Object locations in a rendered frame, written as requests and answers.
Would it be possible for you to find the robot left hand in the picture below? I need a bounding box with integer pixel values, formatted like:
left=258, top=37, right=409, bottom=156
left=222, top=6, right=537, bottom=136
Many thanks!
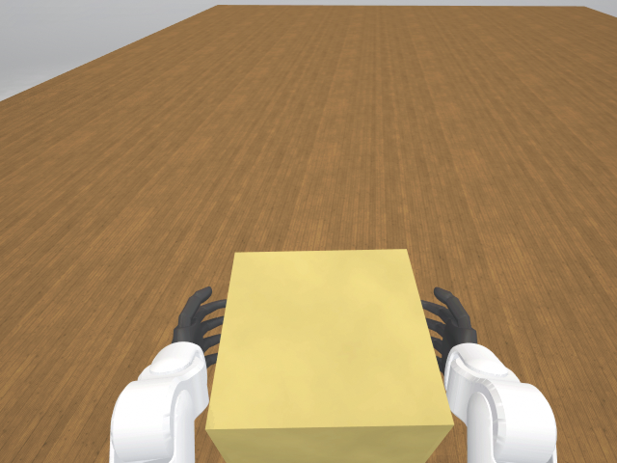
left=171, top=286, right=227, bottom=368

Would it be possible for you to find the robot right hand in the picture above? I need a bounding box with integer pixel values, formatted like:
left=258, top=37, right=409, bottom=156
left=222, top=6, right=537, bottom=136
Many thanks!
left=420, top=287, right=477, bottom=376

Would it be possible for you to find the left robot forearm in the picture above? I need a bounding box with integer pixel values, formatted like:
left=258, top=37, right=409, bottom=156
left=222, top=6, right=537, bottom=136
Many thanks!
left=109, top=341, right=209, bottom=463

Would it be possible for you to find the right robot forearm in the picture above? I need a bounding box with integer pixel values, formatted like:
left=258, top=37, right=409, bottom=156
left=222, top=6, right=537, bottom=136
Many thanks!
left=444, top=343, right=557, bottom=463

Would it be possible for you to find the carton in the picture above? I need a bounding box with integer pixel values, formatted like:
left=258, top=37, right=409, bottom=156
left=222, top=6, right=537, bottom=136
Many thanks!
left=205, top=249, right=454, bottom=463

